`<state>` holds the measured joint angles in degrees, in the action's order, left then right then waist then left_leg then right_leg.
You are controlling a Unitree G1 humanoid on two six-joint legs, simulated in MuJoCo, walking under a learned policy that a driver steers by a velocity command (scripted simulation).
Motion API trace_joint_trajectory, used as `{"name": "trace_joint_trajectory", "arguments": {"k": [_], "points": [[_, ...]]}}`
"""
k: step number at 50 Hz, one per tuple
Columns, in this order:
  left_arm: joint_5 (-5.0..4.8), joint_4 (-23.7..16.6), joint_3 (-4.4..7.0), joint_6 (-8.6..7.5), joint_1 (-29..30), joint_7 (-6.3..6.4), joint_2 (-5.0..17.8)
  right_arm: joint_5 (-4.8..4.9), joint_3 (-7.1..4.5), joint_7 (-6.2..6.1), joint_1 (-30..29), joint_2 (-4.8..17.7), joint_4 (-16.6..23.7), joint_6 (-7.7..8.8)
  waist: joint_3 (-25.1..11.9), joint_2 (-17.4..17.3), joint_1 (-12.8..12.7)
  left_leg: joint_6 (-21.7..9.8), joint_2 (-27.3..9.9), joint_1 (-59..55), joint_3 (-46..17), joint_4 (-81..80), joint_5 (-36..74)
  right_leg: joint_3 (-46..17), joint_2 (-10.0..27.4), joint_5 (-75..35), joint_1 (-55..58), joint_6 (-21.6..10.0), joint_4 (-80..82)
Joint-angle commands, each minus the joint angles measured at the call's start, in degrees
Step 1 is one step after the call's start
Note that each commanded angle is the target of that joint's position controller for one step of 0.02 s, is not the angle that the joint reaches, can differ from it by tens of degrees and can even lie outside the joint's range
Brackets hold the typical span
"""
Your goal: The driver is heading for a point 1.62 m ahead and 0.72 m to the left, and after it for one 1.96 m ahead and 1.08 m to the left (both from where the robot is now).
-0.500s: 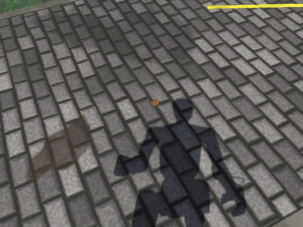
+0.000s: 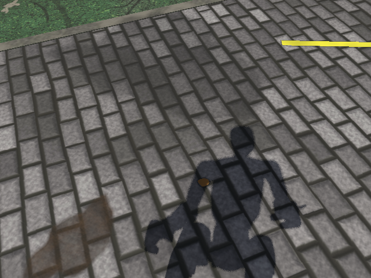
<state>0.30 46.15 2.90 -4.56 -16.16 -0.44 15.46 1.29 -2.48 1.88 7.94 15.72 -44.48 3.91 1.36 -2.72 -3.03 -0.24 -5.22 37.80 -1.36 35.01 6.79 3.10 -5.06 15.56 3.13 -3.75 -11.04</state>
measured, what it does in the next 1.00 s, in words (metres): walks ahead, turning left: left foot, then right foot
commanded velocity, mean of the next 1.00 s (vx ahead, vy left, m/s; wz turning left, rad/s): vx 0.50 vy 0.00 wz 0.53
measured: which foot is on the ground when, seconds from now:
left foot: up 0.00-0.10, down 0.12-0.58, up 0.60-1.00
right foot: down 0.00-0.14, up 0.16-0.56, down 0.58-1.00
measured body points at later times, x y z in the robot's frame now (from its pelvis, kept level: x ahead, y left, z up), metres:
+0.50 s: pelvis +0.30 +0.05 +0.00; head +0.33 +0.07 +0.45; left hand +0.45 +0.34 -0.08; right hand +0.43 -0.22 -0.11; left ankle +0.21 +0.12 -0.74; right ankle +0.52 -0.06 -0.70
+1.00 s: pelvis +0.56 +0.12 +0.00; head +0.59 +0.14 +0.45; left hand +0.41 +0.37 -0.13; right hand +0.87 +0.04 -0.08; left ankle +0.62 +0.33 -0.70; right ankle +0.53 -0.04 -0.74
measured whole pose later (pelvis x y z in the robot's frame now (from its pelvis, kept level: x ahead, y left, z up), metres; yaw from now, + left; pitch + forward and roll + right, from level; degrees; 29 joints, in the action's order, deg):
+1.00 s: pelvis +0.56 +0.12 +0.00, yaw +35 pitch +2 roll -2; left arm -0.4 47.9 4.1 -4.4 -18.8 0.1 16.9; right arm 1.4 -3.6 2.3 6.5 16.5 -35.6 1.0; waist 2.4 -2.2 -5.4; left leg -0.6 -5.3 38.4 -1.0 41.4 -1.4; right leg 10.9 -0.1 17.6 2.4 0.5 -14.0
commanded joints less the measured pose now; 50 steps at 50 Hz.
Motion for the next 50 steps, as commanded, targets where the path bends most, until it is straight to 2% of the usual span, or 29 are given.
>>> {"name": "trace_joint_trajectory", "arguments": {"k": [1,3,4,5,6,7,8,9,10,11,12,13,16,20,24,26,28,29,30,31,32,33,34,35,37,40,43,46,50], "points": [[-0.39,-0.55,2.68,0.45,-2.60,0.57,9.48,0.04,-0.62,1.27,-8.67,3.96,6.69,1.19,3.48,4.78,-2.12,-2.00,1.29,3.17,0.60,-2.75,-3.59,-2.17,18.83,-25.81,2.61,-6.20,0.35],[-0.57,-0.65,3.03,1.27,-1.31,1.16,10.55,-0.25,-1.04,1.86,-6.75,4.90,7.17,1.09,1.39,6.27,-0.16,-3.91,3.63,-0.24,3.20,-3.07,-9.90,-0.59,19.27,-41.71,5.38,-4.79,-5.32],[-0.59,-0.92,3.28,1.71,-0.63,1.59,11.42,-0.40,-1.70,1.83,-3.88,6.18,6.88,0.82,-1.29,7.63,1.59,-5.00,5.69,-4.67,5.18,-2.37,-13.17,0.29,18.96,-52.76,6.11,-3.97,-10.36],[-0.56,-1.25,3.29,2.30,0.27,2.03,11.78,-0.49,-2.86,1.62,2.30,8.23,5.65,0.57,-5.16,7.82,5.17,-6.43,7.94,-12.91,6.60,-3.02,-14.02,1.80,17.82,-59.88,4.79,-2.76,-19.27],[-0.50,-1.77,2.90,2.45,0.65,2.53,11.19,-0.38,-4.44,0.96,10.84,11.29,3.91,0.35,-9.86,5.87,9.65,-8.79,7.64,-27.35,3.71,-5.06,-10.53,3.46,15.80,-55.35,-3.14,-0.66,-32.22],[0.69,-4.09,1.24,1.36,-3.83,2.28,6.58,-0.69,-6.10,0.04,17.80,17.40,3.39,0.04,-17.88,-5.20,9.27,-17.38,-6.34,-50.14,-19.64,-4.77,-11.26,4.33,8.92,-28.24,-24.74,2.96,-54.38],[0.97,-4.49,-0.18,-0.66,-4.74,1.11,3.74,0.20,-5.30,0.24,17.36,15.70,3.69,0.35,-23.96,-10.97,7.61,-25.15,-14.51,-61.69,-45.89,-14.40,-18.42,-5.06,-0.94,16.86,-41.46,4.80,-67.73],[-1.27,-5.37,0.92,-2.49,0.21,-0.10,8.48,-0.03,-4.22,0.01,16.74,11.80,3.78,0.25,-19.72,-5.96,10.11,-21.60,-12.57,-59.93,-40.30,-16.49,-24.13,-11.00,3.61,14.49,-47.73,3.35,-70.00],[-2.38,-6.92,0.76,-3.47,4.47,-0.50,8.86,-0.26,-3.79,-0.26,13.90,10.12,4.42,0.23,-12.70,-2.04,9.55,-19.11,-10.46,-52.16,-32.46,-17.27,-23.08,-9.88,6.34,9.70,-48.90,2.44,-66.54],[-1.36,-7.28,0.76,-3.83,6.15,-0.27,8.35,-0.38,-3.42,-0.32,10.29,9.23,5.10,0.15,-7.18,2.99,7.09,-17.57,-8.25,-42.79,-27.09,-18.44,-17.95,-8.93,8.46,6.54,-47.02,2.53,-60.33],[-0.05,-7.18,1.33,-3.47,6.33,0.11,8.98,-0.72,-2.84,-0.50,7.71,7.68,5.94,0.16,-4.55,3.19,5.17,-16.82,-6.39,-36.32,-23.33,-19.80,-12.17,-8.61,9.97,4.42,-43.40,3.14,-55.65],[0.36,-7.29,1.47,-2.83,5.31,0.14,8.68,-1.19,-2.61,-0.69,6.32,7.46,6.79,0.01,-3.60,1.54,3.54,-17.03,-5.18,-31.90,-21.87,-21.12,-8.69,-8.51,10.35,3.43,-40.31,3.92,-53.80],[0.70,-7.69,1.04,-1.28,4.25,0.61,6.65,-0.84,-3.17,-1.50,5.85,9.10,7.21,0.07,-2.47,0.15,2.16,-17.40,-3.13,-24.63,-16.64,-22.84,-1.69,-6.54,10.22,0.13,-37.70,6.97,-45.48],[0.56,-9.90,0.01,-1.37,12.87,0.56,4.14,-0.11,-3.80,-2.58,8.54,10.68,6.20,-0.55,-1.37,-1.14,5.48,-13.33,1.42,-20.03,-11.73,-21.75,-5.66,-5.39,7.00,-16.82,-32.33,8.55,-27.13],[-0.62,-11.54,0.56,-2.11,17.53,-0.20,5.75,0.40,-3.85,-2.89,12.44,10.34,4.73,-1.45,-1.76,-2.26,7.26,-11.62,-0.32,-24.50,-17.04,-17.91,-11.64,-7.25,4.99,-19.88,-29.71,7.82,-18.84],[-0.77,-11.53,1.26,-2.61,16.77,-0.57,7.29,0.25,-3.88,-3.10,12.52,10.05,4.73,-1.76,-2.00,-3.22,6.20,-10.76,-1.92,-28.21,-20.91,-14.30,-12.66,-8.44,5.08,-15.90,-28.64,6.39,-16.90],[-0.76,-10.16,2.19,-3.15,11.29,-0.47,8.56,-0.02,-3.73,-3.06,11.07,9.19,5.28,-2.04,-3.31,-4.33,2.81,-9.16,-1.16,-28.52,-22.32,-9.23,-10.81,-7.32,5.08,-12.93,-21.47,3.89,-14.28],[-0.02,-9.25,3.02,-3.44,5.49,-0.09,10.35,-0.35,-2.87,-2.83,10.91,6.85,5.83,-1.88,-7.92,-3.04,-0.10,-7.37,1.69,-26.02,-19.97,-1.00,-10.03,-9.32,8.33,-12.05,-11.20,1.42,-14.29],[0.54,-8.56,3.82,-3.33,-3.06,0.43,13.59,-1.46,-1.57,-2.71,12.32,3.31,6.87,-1.68,-16.16,4.94,-2.75,-5.05,6.20,-18.59,-14.03,15.40,-21.96,-19.88,18.68,-8.60,3.53,-1.88,-14.85],[0.71,-6.22,4.76,-2.43,-6.24,-0.09,17.21,0.66,-0.96,-2.59,19.91,1.92,8.75,-1.11,-20.31,25.31,1.37,-2.24,11.37,1.35,-8.34,31.98,-42.29,-47.63,29.60,6.60,16.85,-10.86,-8.53],[-0.39,-7.75,3.50,-2.24,-3.90,-0.27,11.07,1.09,-2.09,-2.81,18.33,8.28,6.72,-1.21,-14.92,16.02,-0.33,-1.37,6.53,6.85,-10.03,38.41,-38.80,-47.78,28.63,17.41,13.18,-9.35,-6.20],[-0.45,-8.10,2.70,-1.89,-1.74,0.04,8.23,0.60,-2.89,-2.72,11.97,10.69,7.53,-1.52,-8.25,10.51,-1.82,-0.99,4.91,7.99,-8.39,39.49,-33.25,-37.61,26.09,14.15,6.67,-6.89,-5.89],[0.15,-8.26,2.26,-1.60,0.75,0.08,7.57,0.05,-2.89,-2.76,9.27,9.85,8.03,-1.77,-4.94,6.58,-0.89,-0.55,3.07,5.95,-6.99,38.42,-29.27,-30.52,23.62,5.66,0.35,-5.81,-5.04],[0.30,-7.71,1.92,-1.40,2.25,0.17,6.44,-0.38,-3.05,-2.54,7.51,9.06,8.73,-1.76,-2.20,6.51,-0.06,-0.32,1.63,5.18,-6.93,35.88,-26.76,-25.44,21.61,-0.65,-3.85,-5.74,-3.92],[0.42,-6.95,1.67,-1.71,3.01,0.34,5.53,0.42,-2.92,-1.92,8.34,6.84,9.04,-2.23,-1.29,9.37,1.52,-0.14,-0.26,1.67,-5.67,33.16,-24.64,-18.21,19.32,-6.29,-8.14,-5.39,-1.30],[-0.07,-5.37,2.35,-2.15,2.53,0.33,7.19,0.09,-2.37,-1.70,5.97,4.62,10.51,-2.90,-0.11,7.99,1.75,0.81,-1.20,3.83,-4.54,28.42,-21.92,-12.26,20.03,-12.80,-8.87,-7.08,1.32],[0.05,-4.19,2.88,-1.80,2.52,0.48,8.76,-0.02,-2.01,-1.15,3.27,3.98,11.28,-2.74,0.02,6.72,1.31,1.31,-1.56,4.70,-3.70,20.49,-14.55,-6.25,19.87,-18.43,-7.01,-6.99,1.96],[-0.26,-3.09,3.06,-1.21,1.80,0.77,9.84,-0.02,-1.49,-0.08,-1.85,3.05,12.28,-2.10,1.29,6.20,-0.55,0.58,-0.70,1.79,-0.75,10.58,-6.62,-0.19,18.66,-20.42,-6.43,-5.46,2.01],[-1.33,-1.16,3.66,-0.14,-0.88,0.85,11.76,0.20,-1.45,1.19,-7.11,3.19,14.58,-2.03,3.08,6.22,-1.61,-1.64,0.61,0.14,2.34,3.17,-8.09,3.49,20.51,-24.35,-1.45,-3.97,0.40]]}}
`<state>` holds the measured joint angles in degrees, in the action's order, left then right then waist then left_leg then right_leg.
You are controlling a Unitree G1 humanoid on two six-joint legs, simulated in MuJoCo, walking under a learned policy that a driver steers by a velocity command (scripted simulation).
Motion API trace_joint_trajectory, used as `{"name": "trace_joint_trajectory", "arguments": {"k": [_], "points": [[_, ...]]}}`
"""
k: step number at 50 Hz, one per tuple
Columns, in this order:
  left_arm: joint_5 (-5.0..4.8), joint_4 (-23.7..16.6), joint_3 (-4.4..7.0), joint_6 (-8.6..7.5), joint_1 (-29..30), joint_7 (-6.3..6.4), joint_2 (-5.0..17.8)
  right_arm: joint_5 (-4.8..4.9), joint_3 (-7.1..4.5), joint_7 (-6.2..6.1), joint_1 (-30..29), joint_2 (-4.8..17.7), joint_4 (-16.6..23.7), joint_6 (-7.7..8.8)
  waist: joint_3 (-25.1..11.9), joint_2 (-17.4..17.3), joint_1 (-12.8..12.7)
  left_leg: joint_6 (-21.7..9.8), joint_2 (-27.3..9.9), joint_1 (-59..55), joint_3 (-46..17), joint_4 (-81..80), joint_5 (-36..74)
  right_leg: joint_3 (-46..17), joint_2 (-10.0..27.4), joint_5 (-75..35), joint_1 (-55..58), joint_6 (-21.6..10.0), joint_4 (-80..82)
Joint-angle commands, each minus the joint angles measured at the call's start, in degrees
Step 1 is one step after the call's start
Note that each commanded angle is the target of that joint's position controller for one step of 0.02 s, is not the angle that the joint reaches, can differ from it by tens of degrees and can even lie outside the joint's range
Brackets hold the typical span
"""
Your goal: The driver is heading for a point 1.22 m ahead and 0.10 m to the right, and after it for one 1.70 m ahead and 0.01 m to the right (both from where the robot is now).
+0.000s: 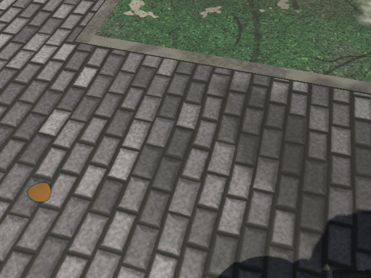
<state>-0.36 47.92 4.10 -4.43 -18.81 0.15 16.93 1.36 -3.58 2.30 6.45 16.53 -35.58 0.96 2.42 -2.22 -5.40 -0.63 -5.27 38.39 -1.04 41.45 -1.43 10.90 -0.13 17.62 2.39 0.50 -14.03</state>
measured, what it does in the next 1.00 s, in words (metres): walks ahead: left foot, then right foot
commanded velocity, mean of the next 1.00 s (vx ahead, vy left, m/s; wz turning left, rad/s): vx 0.50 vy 0.00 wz -0.14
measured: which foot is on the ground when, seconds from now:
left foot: up 0.00-0.08, down 0.10-0.68, up 0.70-1.00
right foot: down 0.00-0.12, up 0.14-0.64, down 0.66-1.00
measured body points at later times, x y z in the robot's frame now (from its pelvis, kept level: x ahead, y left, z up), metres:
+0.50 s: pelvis +0.29 +0.05 +0.00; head +0.31 +0.06 +0.45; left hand +0.42 +0.32 -0.11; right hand +0.38 -0.22 -0.11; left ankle +0.19 +0.12 -0.74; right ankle +0.50 -0.10 -0.68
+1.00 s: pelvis +0.59 +0.02 +0.01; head +0.62 +0.00 +0.45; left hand +0.72 +0.29 -0.10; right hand +0.74 -0.27 -0.08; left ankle +0.80 +0.16 -0.69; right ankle +0.52 -0.06 -0.74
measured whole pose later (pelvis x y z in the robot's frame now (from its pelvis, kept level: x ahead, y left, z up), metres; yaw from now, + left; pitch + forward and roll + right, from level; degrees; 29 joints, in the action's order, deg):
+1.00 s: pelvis +0.59 +0.02 +0.01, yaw -14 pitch +3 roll +0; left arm -1.2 41.1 3.5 -2.2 -18.0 0.3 16.7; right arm -0.3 -1.9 0.3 4.7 16.5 -38.7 5.3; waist 1.7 -1.6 -3.6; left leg 4.5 -3.8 36.6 -6.4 35.8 -0.1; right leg -8.4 -6.4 14.5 -9.1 -4.2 -21.8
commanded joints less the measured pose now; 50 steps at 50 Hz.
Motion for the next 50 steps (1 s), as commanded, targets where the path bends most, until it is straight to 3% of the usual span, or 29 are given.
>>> {"name": "trace_joint_trajectory", "arguments": {"k": [1,3,4,5,6,7,8,9,10,11,12,14,17,22,27,30,31,32,33,34,35,36,37,38,39,41,43,47,50], "points": [[-0.97,-2.72,2.67,0.08,1.80,0.29,10.90,0.04,-0.65,0.99,-5.70,3.00,6.10,0.85,1.82,6.01,1.41,-2.27,1.57,-1.76,3.04,-4.39,-2.34,-3.30,15.99,-31.76,0.73,-7.69,1.53],[-1.55,-2.74,3.29,0.78,2.20,0.67,12.79,-0.36,-1.86,1.03,-2.22,5.25,5.95,0.43,-1.41,7.92,4.49,-4.80,5.34,-8.93,6.25,-5.12,-8.35,-1.08,15.99,-50.95,2.67,-6.51,-6.82],[-1.79,-2.90,3.41,1.24,2.83,0.88,13.24,-0.34,-3.08,0.83,4.22,7.23,4.45,0.20,-4.92,7.66,8.46,-6.56,7.77,-17.38,7.50,-7.07,-8.51,0.33,15.05,-56.96,1.45,-5.56,-15.92],[-1.62,-3.15,2.84,1.30,2.86,1.11,11.91,-0.14,-4.97,0.03,14.16,10.44,1.72,-0.17,-9.87,5.79,13.53,-8.87,9.29,-32.71,6.21,-9.99,-5.16,1.56,12.97,-52.82,-6.00,-3.61,-29.03],[1.46,-4.42,0.80,0.94,0.18,0.88,5.89,0.43,-6.08,-1.30,19.86,15.36,0.31,-0.72,-14.57,-6.81,12.81,-12.85,-2.59,-49.57,-11.78,-9.46,-1.53,1.34,8.62,-12.70,-23.26,-1.07,-48.20],[1.14,-7.95,-0.79,-0.86,-1.85,0.11,2.98,0.36,-5.79,-0.86,16.79,18.42,2.72,0.36,-23.89,-15.09,8.27,-24.81,-13.89,-62.57,-45.75,-20.46,-18.57,-9.91,-2.55,17.95,-42.64,1.09,-65.01],[-1.18,-8.02,0.52,-2.49,4.71,-0.67,9.00,-0.05,-4.28,-0.41,17.06,12.56,2.71,1.17,-21.74,-5.19,12.54,-21.29,-13.49,-60.36,-42.91,-24.90,-22.25,-16.70,1.20,13.43,-48.57,0.04,-66.79],[-2.57,-8.50,0.40,-3.18,6.92,-1.02,9.04,-0.47,-3.39,-0.45,15.25,10.01,1.70,1.82,-13.96,-3.60,11.51,-18.78,-12.15,-52.84,-33.92,-25.14,-18.66,-15.21,3.69,8.20,-49.67,-1.17,-63.53],[-1.78,-7.54,0.13,-3.18,6.92,-0.58,8.01,-0.65,-2.68,-0.48,11.35,8.34,1.75,2.25,-9.27,1.78,8.73,-16.64,-10.02,-43.75,-26.93,-25.08,-11.24,-14.77,6.60,3.73,-46.42,-1.14,-58.89],[-0.64,-6.67,0.41,-2.65,6.36,-0.36,8.21,-1.08,-1.94,-0.63,8.03,6.18,1.90,2.51,-7.14,1.00,6.83,-15.52,-8.16,-37.43,-21.49,-25.64,-3.84,-14.82,8.50,1.19,-42.64,-0.72,-54.80],[-0.59,-5.88,0.50,-1.83,4.62,-0.55,8.09,-1.77,-1.50,-0.76,6.63,5.46,2.01,2.77,-6.40,-0.84,5.32,-15.03,-7.09,-32.95,-18.46,-27.04,0.32,-14.96,9.51,-0.50,-38.83,-0.46,-53.86],[-0.55,-4.58,0.26,-0.34,2.64,-0.57,6.39,-1.82,-1.49,-0.90,6.57,5.79,0.65,3.67,-5.75,-0.86,4.31,-15.22,-6.50,-29.02,-13.41,-29.58,5.86,-14.15,9.66,-2.78,-36.63,0.59,-51.44],[-0.39,-5.45,-0.18,0.74,6.58,-0.28,4.80,-2.08,-1.72,-1.44,8.25,6.82,-1.82,4.53,-2.26,0.12,5.35,-14.09,-5.78,-28.57,-6.99,-32.34,8.62,-14.57,9.60,-11.17,-41.17,1.89,-44.45],[-0.96,-6.92,-0.76,0.01,13.14,-1.44,3.01,-2.20,-1.55,-2.10,9.35,7.32,-4.25,4.78,0.58,-0.27,8.51,-9.99,-4.28,-30.71,1.72,-34.65,5.32,-13.40,6.20,-27.04,-39.60,0.86,-27.58],[-0.86,-10.23,-1.30,-0.25,18.63,-3.40,2.15,-1.44,-2.02,-2.46,12.84,8.01,-7.65,3.41,2.79,0.54,10.70,-9.25,-8.29,-42.89,4.10,-31.26,11.77,-11.80,4.45,-22.55,-44.66,-1.77,-20.06],[-0.55,-11.62,-0.65,-0.08,16.78,-4.37,3.56,-1.07,-2.57,-3.38,11.60,9.83,-7.72,1.95,-0.34,-1.86,8.24,-7.39,-9.15,-47.45,6.08,-22.62,34.94,-7.43,0.84,-12.59,-40.22,-4.62,-19.38],[-0.44,-11.30,0.11,0.20,13.35,-4.30,5.03,-1.05,-2.76,-3.85,11.09,10.68,-7.47,1.45,-3.24,-3.30,6.17,-6.54,-8.84,-47.74,6.89,-16.89,45.15,-5.69,-1.33,-9.47,-35.09,-5.85,-20.08],[-0.46,-10.00,1.43,0.37,6.31,-3.97,7.47,-1.06,-2.70,-4.30,10.22,10.96,-7.22,0.96,-7.29,-3.15,2.08,-5.13,-7.55,-45.06,8.48,-6.97,49.23,-4.99,-3.48,-9.95,-25.23,-7.55,-18.63],[-0.57,-8.38,3.08,0.63,-2.88,-3.15,11.04,-1.22,-2.24,-4.77,9.91,10.34,-6.53,1.12,-12.43,-0.27,-2.75,-2.92,-5.47,-34.46,9.30,7.58,39.37,-11.15,-1.02,-13.83,-8.61,-10.51,-16.39],[-0.72,-8.20,4.55,0.64,-6.94,-2.44,17.30,-2.84,0.14,-3.78,16.42,3.21,-3.89,2.65,-20.13,13.84,0.98,1.40,4.92,-8.34,7.93,30.80,-4.97,-40.37,14.58,-9.69,15.60,-21.69,-15.83],[-1.06,-8.66,3.44,0.43,-8.06,-2.37,13.65,-2.37,0.57,-2.56,14.07,4.51,-4.15,4.91,-27.13,12.48,-1.06,1.44,10.38,2.38,-3.77,39.49,-31.65,-59.70,19.38,-3.93,23.44,-25.91,-6.49],[-0.60,-8.68,2.53,0.47,-6.15,-2.05,10.63,0.25,-0.40,-1.52,8.32,7.91,-2.50,6.39,-19.57,9.20,-2.28,0.13,6.14,7.93,-6.71,40.20,-27.72,-50.99,17.56,-1.70,19.06,-22.05,-4.70],[-0.63,-9.38,2.15,0.49,-2.53,-1.81,9.28,0.51,-0.02,-1.37,5.23,7.65,-1.36,7.21,-12.83,4.72,-0.70,-0.61,3.45,7.88,-5.67,35.37,-22.88,-43.73,15.28,-3.87,10.07,-19.73,-3.94],[-0.65,-10.21,1.69,0.65,1.26,-1.71,8.00,-0.80,-0.20,-1.71,4.07,7.41,-1.38,7.37,-7.71,1.30,1.84,-0.27,1.53,5.44,-4.69,29.38,-20.30,-38.45,13.07,-9.60,0.90,-18.24,-2.90],[-0.11,-11.17,1.10,0.68,3.65,-1.51,6.56,-1.71,-0.69,-2.00,4.66,7.89,-1.51,6.86,-5.40,1.97,3.97,0.37,0.16,1.30,-4.50,25.89,-18.46,-34.78,11.25,-15.35,-5.71,-17.75,-1.41],[0.09,-12.14,1.13,0.73,5.65,-1.13,6.66,-2.23,-0.66,-2.18,7.15,6.78,-1.71,5.52,-4.46,4.37,6.33,2.34,-0.25,-2.89,-3.50,21.70,-17.15,-31.56,9.29,-21.35,-12.71,-18.21,0.53],[-0.10,-11.93,1.54,0.60,5.44,-0.50,8.10,-2.43,-0.14,-2.57,6.27,5.35,-1.39,4.64,-3.57,4.81,6.60,4.36,0.22,-4.31,-1.93,15.27,-13.72,-27.47,7.63,-25.08,-17.51,-17.87,1.16],[-0.88,-10.63,2.11,1.36,2.35,0.55,9.48,-2.12,0.97,-2.35,-2.80,3.01,0.43,4.88,-3.04,6.65,2.76,5.69,3.60,-9.91,-0.98,-3.42,3.08,-23.76,3.61,-18.33,-20.94,-13.84,-0.28],[-1.29,-9.51,2.23,2.04,-0.60,0.77,9.54,-1.02,0.44,-1.72,-6.29,4.58,1.38,5.49,-3.45,7.55,1.37,5.27,5.19,-12.02,-2.60,-9.99,5.47,-28.27,5.28,-12.57,-17.43,-12.59,-2.95]]}}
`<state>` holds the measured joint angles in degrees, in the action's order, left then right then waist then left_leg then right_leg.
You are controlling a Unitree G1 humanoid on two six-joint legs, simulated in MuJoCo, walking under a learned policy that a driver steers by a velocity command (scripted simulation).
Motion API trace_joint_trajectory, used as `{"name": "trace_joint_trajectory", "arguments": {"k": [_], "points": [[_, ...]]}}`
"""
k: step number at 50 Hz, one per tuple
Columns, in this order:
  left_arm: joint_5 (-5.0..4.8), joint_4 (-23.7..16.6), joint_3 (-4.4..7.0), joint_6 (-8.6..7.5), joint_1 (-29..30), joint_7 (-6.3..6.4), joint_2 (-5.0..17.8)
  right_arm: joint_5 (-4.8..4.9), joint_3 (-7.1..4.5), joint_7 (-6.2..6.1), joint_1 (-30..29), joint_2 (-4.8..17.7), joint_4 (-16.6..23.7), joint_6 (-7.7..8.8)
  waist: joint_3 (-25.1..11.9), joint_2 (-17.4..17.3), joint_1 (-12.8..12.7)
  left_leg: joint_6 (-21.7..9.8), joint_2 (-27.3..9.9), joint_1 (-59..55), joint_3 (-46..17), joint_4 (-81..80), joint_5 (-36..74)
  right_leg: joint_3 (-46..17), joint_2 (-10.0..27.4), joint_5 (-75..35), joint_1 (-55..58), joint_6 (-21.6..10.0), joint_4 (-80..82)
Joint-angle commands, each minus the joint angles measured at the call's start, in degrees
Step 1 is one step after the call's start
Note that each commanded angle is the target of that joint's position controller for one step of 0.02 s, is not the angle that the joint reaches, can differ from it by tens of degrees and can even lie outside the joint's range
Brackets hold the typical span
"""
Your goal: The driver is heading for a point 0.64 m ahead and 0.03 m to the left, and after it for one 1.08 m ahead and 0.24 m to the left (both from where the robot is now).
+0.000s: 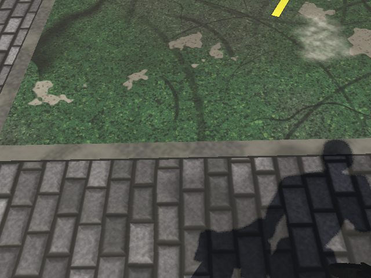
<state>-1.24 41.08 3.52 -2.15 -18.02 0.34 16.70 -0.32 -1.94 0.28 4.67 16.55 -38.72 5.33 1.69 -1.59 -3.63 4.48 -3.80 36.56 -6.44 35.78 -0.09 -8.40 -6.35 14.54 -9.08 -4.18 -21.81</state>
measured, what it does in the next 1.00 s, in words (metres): walks ahead: left foot, then right foot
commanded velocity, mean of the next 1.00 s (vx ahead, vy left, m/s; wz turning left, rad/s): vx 0.45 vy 0.00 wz -0.04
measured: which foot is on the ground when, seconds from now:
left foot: up 0.00-0.10, down 0.12-0.62, up 0.64-1.00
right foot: down 0.00-0.12, up 0.14-0.58, down 0.60-1.00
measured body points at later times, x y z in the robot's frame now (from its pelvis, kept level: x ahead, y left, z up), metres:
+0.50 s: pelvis +0.27 +0.02 +0.00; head +0.30 +0.02 +0.45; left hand +0.54 +0.20 -0.08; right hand +0.21 -0.25 -0.12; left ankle +0.21 +0.15 -0.74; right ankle +0.40 -0.15 -0.71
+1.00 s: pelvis +0.51 -0.05 -0.01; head +0.55 -0.04 +0.44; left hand +0.57 +0.24 -0.13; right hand +0.70 -0.30 -0.10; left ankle +0.68 +0.08 -0.71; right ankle +0.43 -0.14 -0.74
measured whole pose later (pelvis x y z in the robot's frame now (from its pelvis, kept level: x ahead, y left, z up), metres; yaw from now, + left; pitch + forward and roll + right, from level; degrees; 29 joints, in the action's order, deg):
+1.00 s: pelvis +0.51 -0.05 -0.01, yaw +1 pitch +1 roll -3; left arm -0.2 46.5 4.0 -3.2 -15.8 1.4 15.7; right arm 0.3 -3.3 2.6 7.0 15.9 -41.6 1.3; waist 2.8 -2.3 -3.2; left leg 0.0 -3.8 35.4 -0.1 37.6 -0.1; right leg 12.3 -1.2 17.1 -1.0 -1.2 -17.2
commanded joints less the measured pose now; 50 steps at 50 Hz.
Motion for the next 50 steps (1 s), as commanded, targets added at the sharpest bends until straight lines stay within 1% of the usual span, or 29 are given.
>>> {"name": "trace_joint_trajectory", "arguments": {"k": [1,3,5,6,7,8,9,10,11,13,14,17,19,22,26,28,29,30,31,32,33,34,35,36,38,41,43,45,50], "points": [[-0.49,-2.55,2.76,-0.08,-1.77,0.65,9.42,0.80,-1.58,0.48,-4.45,5.46,4.57,1.35,-2.90,7.18,-0.09,-0.38,3.70,-10.68,1.81,-5.95,3.02,-11.08,12.29,-7.75,-3.98,-7.37,3.15],[-0.21,-2.72,2.87,0.12,-1.17,0.76,9.27,0.98,-2.42,0.70,-2.55,7.03,4.23,1.84,-2.94,8.47,1.58,-2.19,3.43,-12.98,1.11,-7.26,-1.31,-14.73,13.80,-6.77,-1.50,-6.20,-0.45],[0.20,-3.39,2.11,0.17,-0.28,0.59,6.71,0.46,-3.69,0.30,5.42,8.83,2.35,2.38,-6.20,8.31,6.00,-5.35,2.18,-24.82,1.64,-9.98,-3.39,-13.70,10.72,-8.31,-3.21,-3.52,-8.66],[1.05,-4.02,0.66,-0.07,-1.22,0.33,2.82,-0.59,-4.44,-0.11,13.26,11.62,1.62,2.57,-13.56,2.18,8.99,-8.87,-6.89,-37.51,-6.83,-9.80,-7.95,-8.53,7.24,-2.23,-7.98,-1.43,-23.60],[-0.46,-5.64,-0.44,-0.75,-9.53,0.24,-0.49,-1.27,-5.75,0.23,18.25,16.74,-0.91,1.74,-19.36,-17.81,5.32,-18.73,-18.54,-53.68,-34.31,-16.00,-22.10,-0.74,-0.42,18.03,-27.29,2.19,-42.34],[-1.03,-3.64,0.32,-0.92,-9.63,0.41,4.96,0.27,-4.86,0.73,18.28,11.73,-0.86,1.60,-16.31,-13.48,6.93,-19.08,-19.31,-52.67,-41.28,-19.35,-35.57,-2.48,3.56,18.02,-34.66,2.96,-50.24],[-0.74,-4.00,1.15,-0.81,-3.61,0.38,7.98,0.49,-3.90,0.61,15.99,8.28,-0.53,1.40,-9.30,-7.62,8.49,-16.81,-16.66,-46.78,-32.57,-19.81,-33.78,-2.02,5.31,12.62,-36.41,3.09,-52.30],[0.01,-4.88,1.15,-0.75,0.53,0.52,7.81,-0.06,-3.37,0.60,13.47,7.18,-0.31,1.07,-5.86,-3.46,8.09,-15.53,-14.07,-40.99,-25.01,-19.74,-26.03,-0.10,6.96,8.93,-35.20,3.25,-51.48],[0.68,-5.85,1.16,-1.05,3.43,0.40,7.15,-0.31,-2.95,0.59,11.91,6.04,-0.75,0.83,-2.78,-2.68,7.55,-15.63,-11.98,-36.26,-19.87,-20.56,-18.72,0.12,8.17,6.42,-34.66,3.22,-48.49],[0.31,-6.16,0.98,-1.18,3.25,-0.22,5.29,-0.51,-2.32,0.42,11.07,4.53,-1.48,1.00,-2.02,-5.15,5.43,-15.44,-9.26,-31.69,-13.58,-22.62,-10.78,1.22,10.04,4.17,-30.44,3.15,-43.65],[0.26,-6.04,0.73,-1.10,2.91,-0.42,4.28,-0.10,-2.28,0.43,11.31,4.44,-2.01,1.09,-2.28,-5.43,4.95,-15.98,-8.91,-31.13,-11.74,-23.39,-8.35,2.16,10.34,4.26,-29.70,3.31,-41.26],[0.94,-7.25,-0.29,-1.19,6.78,-0.76,2.13,0.68,-2.97,0.27,12.02,7.23,-3.50,1.02,-1.19,-3.82,5.24,-17.59,-9.50,-29.88,-7.64,-25.91,-2.22,4.55,11.47,0.36,-29.97,4.24,-31.59],[0.90,-7.69,-0.88,-1.58,9.94,-1.17,1.19,0.87,-3.21,0.14,12.48,8.46,-4.34,0.61,-0.95,-3.17,6.20,-17.02,-8.64,-29.24,-4.12,-26.65,-0.27,5.72,11.48,-5.84,-27.93,4.46,-24.17],[0.45,-8.39,-1.00,-2.01,14.64,-1.71,1.38,1.43,-3.25,0.19,14.58,9.45,-5.97,0.05,-0.26,-3.19,7.87,-15.70,-7.63,-28.80,-0.47,-26.44,0.65,7.45,9.99,-12.85,-23.52,4.64,-15.58],[0.03,-10.13,-0.59,-2.37,18.89,-2.41,2.59,2.00,-3.39,0.17,17.46,10.34,-8.32,-0.96,1.10,-3.56,8.22,-14.39,-10.25,-33.37,-0.93,-24.25,2.22,7.85,8.89,-11.55,-21.95,2.70,-10.06],[0.32,-9.59,0.18,-2.62,15.96,-2.46,3.99,2.19,-3.54,-0.06,16.97,11.07,-8.92,-1.62,-0.18,-3.57,5.34,-13.03,-10.23,-34.07,-0.48,-19.55,10.17,8.93,7.48,-9.89,-15.17,0.94,-6.66],[0.70,-7.77,1.31,-2.65,9.97,-2.11,5.77,2.28,-3.26,-0.17,16.75,10.59,-9.01,-1.81,-3.61,-2.62,2.01,-11.81,-8.03,-32.52,1.24,-12.60,17.50,9.90,6.16,-10.16,-5.76,-0.34,-4.74],[1.18,-5.72,2.69,-2.57,0.98,-1.49,8.76,1.63,-2.43,-0.21,16.27,8.74,-8.40,-1.66,-9.78,-1.00,-2.25,-9.85,-5.09,-25.85,3.31,-0.87,14.65,6.45,9.84,-11.02,8.43,-2.42,-5.96],[2.44,-5.05,4.03,-2.06,-6.99,-0.74,14.80,0.34,-0.51,-0.04,19.53,2.97,-6.28,-0.81,-19.41,11.05,-3.26,-5.73,2.10,-5.83,7.38,21.48,-8.25,-14.28,25.67,-8.54,30.22,-9.12,-5.94],[1.83,-4.15,3.49,-1.67,-8.85,-0.88,12.66,1.33,-0.34,-0.01,20.95,3.31,-6.74,0.06,-23.95,17.09,-3.34,-5.09,5.37,3.44,1.39,32.95,-33.21,-31.10,31.08,1.11,32.06,-13.41,2.02],[1.35,-3.96,2.34,-1.78,-5.84,-0.97,9.25,2.76,-2.01,0.15,17.19,8.59,-6.31,0.29,-14.91,11.28,-3.29,-5.48,2.23,8.14,-0.88,37.39,-30.37,-25.07,29.01,5.96,24.94,-11.09,3.78],[1.14,-4.06,1.63,-1.93,-2.21,-1.01,7.18,3.01,-2.17,0.19,13.77,8.67,-5.43,0.22,-9.23,9.60,-1.77,-5.80,-0.26,8.42,0.58,36.34,-25.30,-17.26,26.56,5.32,17.74,-9.19,5.27],[1.30,-3.85,1.03,-2.24,1.35,-1.26,5.30,2.41,-2.23,0.03,12.23,7.82,-5.35,-0.20,-5.20,7.62,0.04,-5.46,-1.86,6.68,1.23,33.69,-21.33,-11.82,24.05,2.09,10.92,-8.15,7.70],[1.58,-3.69,0.68,-2.82,3.87,-1.44,3.79,1.86,-2.55,-0.20,12.67,7.20,-5.71,-0.96,-3.09,8.50,1.94,-5.17,-3.30,3.80,0.72,31.27,-18.23,-7.26,22.16,-1.76,6.00,-7.20,9.82],[1.93,-2.71,0.93,-3.90,5.95,-1.58,3.32,1.97,-2.25,-0.29,14.62,4.45,-6.56,-2.44,-1.89,8.15,4.10,-4.36,-3.80,-0.42,0.64,30.14,-14.69,-1.40,21.07,-8.16,0.68,-7.02,12.96],[2.59,-1.20,1.52,-4.51,7.46,-0.90,4.69,1.28,-2.46,-0.67,12.56,3.46,-5.17,-3.41,0.10,5.73,5.58,-2.64,-2.56,0.46,0.60,24.74,-9.97,7.68,20.78,-31.62,-0.97,-7.09,11.98],[2.40,-0.71,1.82,-3.93,8.22,0.01,5.78,0.85,-2.06,0.00,10.07,2.37,-3.92,-3.19,0.00,5.78,5.23,-2.50,-1.97,-2.06,3.15,15.63,-2.88,13.60,18.80,-35.64,-1.60,-5.87,11.22],[2.04,0.03,2.08,-3.23,7.09,0.87,6.85,0.61,-1.50,1.09,5.40,1.09,-2.12,-3.00,-0.21,5.37,3.17,-2.94,-0.96,-5.08,5.76,7.40,3.55,16.69,18.19,-36.34,-1.16,-5.23,10.40],[0.02,1.59,3.19,-0.88,6.08,1.86,9.43,0.42,-2.71,3.16,2.73,3.99,1.63,-3.78,-1.89,5.86,3.21,-5.97,0.49,-5.98,7.29,0.29,-2.47,16.97,22.11,-39.47,7.82,-3.89,3.11]]}}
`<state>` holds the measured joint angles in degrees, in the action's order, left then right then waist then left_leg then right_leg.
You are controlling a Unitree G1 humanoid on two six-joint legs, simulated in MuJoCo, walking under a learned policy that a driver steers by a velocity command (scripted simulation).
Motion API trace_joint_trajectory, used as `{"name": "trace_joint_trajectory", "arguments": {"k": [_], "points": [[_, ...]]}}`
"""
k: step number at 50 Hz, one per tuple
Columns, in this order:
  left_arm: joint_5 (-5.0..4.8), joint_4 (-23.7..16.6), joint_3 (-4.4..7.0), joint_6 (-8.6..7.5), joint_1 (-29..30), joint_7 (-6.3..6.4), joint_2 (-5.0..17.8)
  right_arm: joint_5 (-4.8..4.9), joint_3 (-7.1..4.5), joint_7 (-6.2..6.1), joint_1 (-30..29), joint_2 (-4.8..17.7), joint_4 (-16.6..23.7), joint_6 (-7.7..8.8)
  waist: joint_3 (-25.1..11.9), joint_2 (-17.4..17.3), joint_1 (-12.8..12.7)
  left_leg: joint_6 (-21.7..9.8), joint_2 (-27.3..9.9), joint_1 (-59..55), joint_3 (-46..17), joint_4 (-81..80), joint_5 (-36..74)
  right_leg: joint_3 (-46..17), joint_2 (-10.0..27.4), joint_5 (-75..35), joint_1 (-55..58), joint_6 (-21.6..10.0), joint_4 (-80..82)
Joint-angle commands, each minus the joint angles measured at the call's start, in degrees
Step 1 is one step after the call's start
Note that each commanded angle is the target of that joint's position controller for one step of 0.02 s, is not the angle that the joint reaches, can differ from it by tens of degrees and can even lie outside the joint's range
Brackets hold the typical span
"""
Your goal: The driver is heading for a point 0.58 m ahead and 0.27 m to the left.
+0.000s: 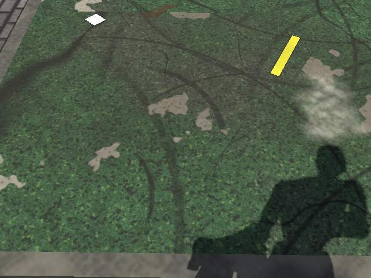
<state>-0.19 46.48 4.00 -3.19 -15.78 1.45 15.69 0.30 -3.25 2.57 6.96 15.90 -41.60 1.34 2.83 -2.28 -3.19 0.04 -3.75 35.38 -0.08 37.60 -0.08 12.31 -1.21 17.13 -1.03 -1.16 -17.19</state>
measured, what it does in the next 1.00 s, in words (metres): walks ahead, turning left: left foot, then right foot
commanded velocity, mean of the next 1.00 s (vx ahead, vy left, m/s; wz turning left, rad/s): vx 0.08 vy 0.00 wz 0.57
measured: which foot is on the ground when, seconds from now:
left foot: up 0.00-0.06, down 0.08-0.52, up 0.54-0.94, down 0.96-1.00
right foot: down 0.00-0.08, up 0.10-0.50, down 0.52-0.96, up 0.98-1.00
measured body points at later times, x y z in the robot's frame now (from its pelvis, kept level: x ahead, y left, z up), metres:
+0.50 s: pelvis +0.11 -0.01 -0.01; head +0.14 +0.01 +0.44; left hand +0.18 +0.30 -0.11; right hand +0.34 -0.24 -0.09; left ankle +0.16 +0.10 -0.74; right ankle +0.18 -0.14 -0.73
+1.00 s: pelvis +0.12 +0.02 -0.01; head +0.12 +0.04 +0.44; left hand +0.05 +0.33 -0.12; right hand +0.40 -0.12 -0.09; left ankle +0.04 +0.08 -0.74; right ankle +0.18 -0.13 -0.71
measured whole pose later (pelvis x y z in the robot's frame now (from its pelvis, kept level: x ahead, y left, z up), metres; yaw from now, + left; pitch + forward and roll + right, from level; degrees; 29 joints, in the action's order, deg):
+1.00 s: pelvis +0.12 +0.02 -0.01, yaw +36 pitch +2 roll +0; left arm -0.4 42.4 5.1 -0.1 -10.9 0.3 18.3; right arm 1.4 -4.4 1.0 12.6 16.8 -35.4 -1.9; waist 0.3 2.3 -1.1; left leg -2.9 0.8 15.7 1.5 33.6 -20.5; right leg 4.5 6.4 26.8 -20.1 1.3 -45.5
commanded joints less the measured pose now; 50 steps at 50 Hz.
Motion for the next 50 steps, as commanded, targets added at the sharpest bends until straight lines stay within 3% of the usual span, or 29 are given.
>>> {"name": "trace_joint_trajectory", "arguments": {"k": [1,3,4,5,6,7,8,9,10,13,20,23,25,26,27,28,29,30,31,33,36,39,40,44,46,47,48,49,50], "points": [[-1.46,-3.97,2.96,0.67,4.47,1.00,10.89,-0.38,-1.90,1.08,1.81,5.61,4.69,0.10,-3.82,6.84,3.73,-2.51,1.64,-6.73,2.07,-2.16,-5.43,-3.59,17.04,-45.65,0.42,-6.30,-5.27],[-1.79,-4.36,2.75,1.59,5.03,1.33,9.95,-0.44,-3.91,0.63,10.84,9.10,2.83,0.37,-8.43,4.08,8.17,-5.59,6.01,-19.04,3.97,-9.38,-1.31,-1.49,12.93,-45.78,-1.56,-3.04,-21.56],[0.09,-4.81,1.98,1.35,1.57,1.03,8.32,-0.48,-5.42,-0.86,14.15,14.44,3.08,0.32,-12.50,-5.17,8.72,-9.36,-1.24,-31.94,-7.39,-10.52,24.64,-0.73,8.32,-26.60,-12.33,1.26,-37.34],[2.74,-6.42,0.08,0.98,-4.72,0.14,2.88,-1.32,-5.55,-1.66,11.26,18.98,5.06,0.22,-18.80,-15.27,2.27,-22.52,-15.93,-47.73,-31.56,-7.98,43.35,-5.68,-2.71,24.03,-32.59,5.68,-58.20],[1.14,-5.60,0.44,0.60,-2.52,-0.78,6.89,-1.16,-4.70,-1.24,11.57,15.23,6.69,0.16,-27.70,-7.32,6.50,-25.04,-17.10,-48.03,-36.17,-12.63,30.98,-17.93,-1.96,23.37,-34.16,4.85,-63.26],[-0.71,-6.83,0.92,0.83,2.27,-0.93,8.54,-0.68,-4.06,-1.10,7.77,12.70,7.56,0.28,-21.30,-3.51,6.41,-22.27,-14.47,-42.98,-30.26,-14.49,21.60,-18.38,0.10,18.30,-37.25,3.81,-62.29],[-0.27,-6.84,0.92,1.23,4.40,-0.34,8.06,0.47,-3.52,-1.38,5.08,10.44,7.48,0.01,-15.33,0.64,5.13,-18.61,-11.40,-36.40,-25.80,-15.97,12.94,-17.80,2.16,13.87,-38.17,3.66,-58.01],[0.54,-6.68,1.13,1.85,5.60,0.42,8.26,0.89,-3.02,-1.87,2.86,8.92,7.78,-0.51,-11.56,1.30,4.07,-16.44,-9.44,-29.68,-23.33,-17.46,7.46,-17.77,3.50,10.92,-36.75,3.82,-53.56],[0.69,-6.85,1.36,2.50,5.35,0.65,8.52,0.31,-2.88,-2.26,1.62,8.71,8.22,-0.90,-10.02,-0.42,2.57,-15.39,-7.54,-24.02,-21.79,-18.88,4.69,-17.72,3.65,8.92,-32.95,3.82,-50.38],[0.83,-6.39,0.91,3.03,3.94,0.92,6.34,-0.80,-3.49,-3.13,1.17,10.09,8.92,-1.40,-10.48,-3.21,1.70,-14.83,-5.07,-19.42,-19.68,-19.44,6.48,-16.55,1.67,6.38,-28.40,4.98,-42.19],[0.37,-7.31,0.66,2.92,8.05,0.65,5.78,-0.20,-4.02,-4.52,1.03,10.86,9.66,-3.02,-10.05,-5.93,3.80,-12.22,-2.80,-17.51,-24.35,-19.68,-13.32,-18.16,0.20,0.89,-24.79,5.92,-28.56],[-0.01,-7.58,0.94,1.91,8.07,-0.01,6.23,-0.03,-3.99,-4.27,1.65,10.53,9.82,-3.58,-9.71,-7.25,4.32,-11.61,-2.95,-19.81,-28.04,-17.97,-12.28,-18.13,-0.61,2.00,-22.22,4.73,-21.53],[-0.17,-6.71,1.34,1.29,5.09,-0.60,6.28,0.63,-3.84,-4.38,0.64,10.15,10.16,-4.09,-9.44,-7.37,2.29,-9.89,-1.38,-19.14,-28.65,-15.36,-10.33,-16.81,-0.90,-2.95,-16.09,3.08,-10.63],[0.22,-6.22,1.98,1.18,3.30,-0.62,7.86,0.98,-3.53,-4.51,1.56,9.10,10.12,-4.25,-9.45,-5.64,1.74,-7.60,1.00,-16.21,-27.00,-12.56,-13.39,-18.24,2.38,-6.68,-10.69,1.55,-5.01],[1.35,-6.75,2.85,1.51,2.67,-0.34,11.96,0.61,-2.76,-4.42,4.38,5.94,10.05,-4.30,-10.44,5.34,3.50,-4.11,6.63,-9.58,-19.35,-0.42,-26.59,-28.95,15.08,-8.59,-4.76,-3.01,-1.46],[3.25,-6.62,3.51,1.94,4.30,-0.48,14.92,1.15,-3.58,-4.27,2.80,7.97,12.19,-3.58,-6.32,21.19,4.46,-1.11,13.74,0.42,-8.90,11.46,-35.19,-42.19,23.14,-16.65,-8.62,-11.75,1.93],[3.18,-8.72,2.72,1.68,7.78,-0.27,11.42,-0.05,-4.97,-4.17,4.12,12.42,10.70,-3.09,-5.78,15.23,4.58,0.88,9.53,0.49,-10.53,22.56,-32.98,-40.23,23.88,-19.21,-9.75,-13.38,0.84],[2.37,-9.45,2.02,1.71,10.17,0.12,8.66,0.36,-5.50,-4.05,5.33,13.02,9.07,-3.38,-5.71,11.14,5.39,1.73,9.16,0.08,-9.72,26.77,-29.46,-33.94,20.58,-20.33,-10.08,-11.06,-0.73],[1.52,-9.93,1.67,1.85,11.33,0.37,7.50,0.42,-5.28,-4.32,6.68,11.34,7.62,-4.11,-5.47,9.18,5.68,2.95,8.70,0.24,-8.71,29.89,-26.90,-29.12,17.38,-20.03,-9.21,-9.01,-1.81],[0.62,-9.85,1.17,2.29,10.77,0.89,6.75,0.64,-4.43,-4.12,6.61,8.45,7.67,-4.97,-4.31,9.25,4.72,4.65,7.70,1.63,-6.78,33.38,-23.62,-23.85,15.40,-22.22,-8.25,-8.97,-2.03],[1.20,-9.17,1.64,3.23,7.06,1.41,7.93,1.40,-3.48,-3.83,1.22,6.61,10.28,-4.83,-4.37,11.78,1.32,6.21,5.47,3.28,-3.32,25.31,-21.57,-20.43,15.28,-23.51,-2.59,-10.28,-1.72],[0.98,-8.90,2.58,3.76,6.22,1.25,10.30,0.95,-2.68,-3.10,-0.47,5.48,11.74,-4.69,-6.31,12.89,0.14,6.21,3.01,-1.87,-1.28,16.39,-23.27,-18.44,17.31,-25.70,-0.95,-11.07,-2.37],[0.80,-8.98,2.89,3.85,6.71,1.00,11.08,0.86,-2.49,-2.84,-0.57,5.32,12.03,-4.68,-6.59,13.22,0.13,5.77,2.63,-4.75,-0.21,13.45,-23.56,-17.40,17.75,-26.53,-2.14,-11.11,-2.36],[-0.85,-8.19,3.64,3.40,5.77,-0.17,12.82,1.16,-2.68,-1.75,0.21,6.47,12.23,-4.90,-5.62,13.63,0.03,1.87,2.98,-12.89,3.79,2.54,-22.62,-16.97,18.94,-1.09,-7.23,-10.08,1.47],[-1.81,-7.80,3.46,2.96,7.42,-0.60,12.29,1.24,-2.99,-1.19,5.17,6.27,10.05,-4.38,-4.97,11.94,3.43,-1.47,4.09,-21.65,5.80,-7.91,-17.34,-14.69,18.21,5.05,-11.92,-7.96,-0.97],[-1.72,-7.17,2.87,2.69,6.78,-0.79,10.05,1.44,-3.57,-1.39,10.19,6.93,7.54,-4.06,-6.01,9.39,5.17,-3.08,5.78,-29.98,6.18,-10.86,-17.41,-11.77,16.26,7.50,-16.73,-6.03,-5.91],[-0.73,-7.25,1.75,2.37,7.42,-1.26,6.16,1.83,-4.65,-1.82,17.36,9.12,5.12,-3.65,-7.50,1.17,7.73,-5.97,1.32,-40.58,-2.38,-14.09,-19.76,-6.11,12.61,10.37,-26.01,-2.20,-20.20],[1.51,-11.94,0.35,1.50,10.84,-1.76,2.29,1.35,-6.12,-2.35,20.52,17.69,6.15,-2.72,-6.58,-16.40,7.58,-15.67,-14.74,-47.37,-32.19,-18.41,-24.10,-3.38,3.43,20.72,-47.10,2.96,-42.55],[-0.13,-13.57,1.33,-0.17,16.22,-1.80,6.18,0.02,-5.20,-1.65,19.74,15.20,7.32,-0.60,-5.64,-10.66,10.64,-21.62,-18.07,-42.74,-41.94,-25.79,-32.78,-14.54,2.28,19.44,-53.27,2.25,-48.86]]}}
